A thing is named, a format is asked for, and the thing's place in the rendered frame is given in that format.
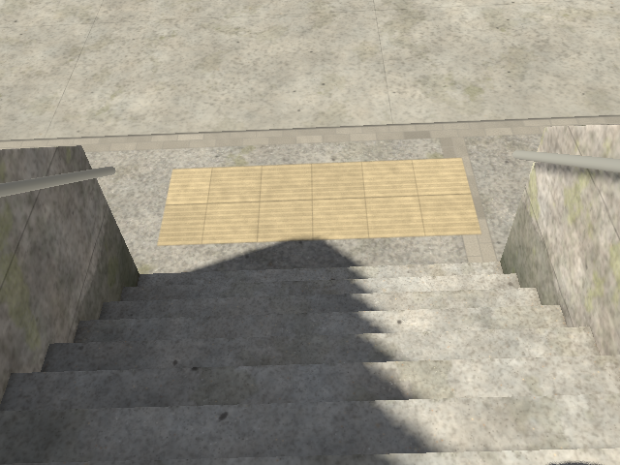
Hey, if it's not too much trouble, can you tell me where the stairs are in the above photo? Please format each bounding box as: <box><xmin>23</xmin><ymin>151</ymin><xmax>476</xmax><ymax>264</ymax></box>
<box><xmin>0</xmin><ymin>262</ymin><xmax>620</xmax><ymax>465</ymax></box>

